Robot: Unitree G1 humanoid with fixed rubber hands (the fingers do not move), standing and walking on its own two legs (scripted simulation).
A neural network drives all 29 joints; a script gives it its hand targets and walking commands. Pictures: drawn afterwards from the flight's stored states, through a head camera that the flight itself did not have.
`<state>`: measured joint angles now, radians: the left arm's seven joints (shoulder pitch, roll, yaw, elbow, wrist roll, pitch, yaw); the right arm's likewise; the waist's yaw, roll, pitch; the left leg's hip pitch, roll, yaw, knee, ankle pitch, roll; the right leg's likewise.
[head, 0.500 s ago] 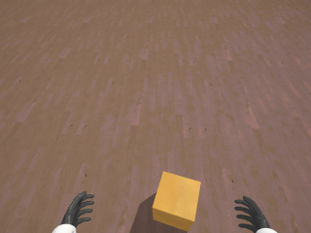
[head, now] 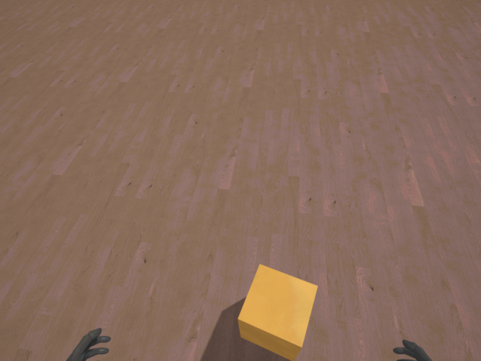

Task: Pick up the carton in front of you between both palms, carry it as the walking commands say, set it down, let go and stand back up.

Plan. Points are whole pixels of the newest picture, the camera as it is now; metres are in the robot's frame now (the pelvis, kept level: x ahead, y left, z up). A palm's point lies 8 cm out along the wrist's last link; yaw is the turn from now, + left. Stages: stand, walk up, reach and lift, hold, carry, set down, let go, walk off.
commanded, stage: stand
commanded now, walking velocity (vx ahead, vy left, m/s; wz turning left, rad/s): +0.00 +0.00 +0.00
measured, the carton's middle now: (276, 313) +0.38 -0.09 -0.64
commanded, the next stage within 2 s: none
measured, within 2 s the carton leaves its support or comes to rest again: neither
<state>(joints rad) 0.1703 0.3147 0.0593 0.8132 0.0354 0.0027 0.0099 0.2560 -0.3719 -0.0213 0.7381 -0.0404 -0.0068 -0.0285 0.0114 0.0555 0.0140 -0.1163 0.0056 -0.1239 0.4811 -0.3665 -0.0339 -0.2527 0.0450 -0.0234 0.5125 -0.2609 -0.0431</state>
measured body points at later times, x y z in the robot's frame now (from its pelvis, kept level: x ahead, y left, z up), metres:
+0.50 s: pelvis -0.01 +0.01 +0.01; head -0.01 -0.01 +0.45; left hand +0.11 +0.32 -0.10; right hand +0.11 -0.29 -0.11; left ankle -0.07 +0.15 -0.73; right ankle +0.01 -0.09 -0.73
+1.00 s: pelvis -0.02 +0.01 +0.01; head -0.02 -0.01 +0.46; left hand +0.09 +0.32 -0.10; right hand +0.07 -0.30 -0.11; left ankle -0.07 +0.15 -0.73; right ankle +0.01 -0.09 -0.73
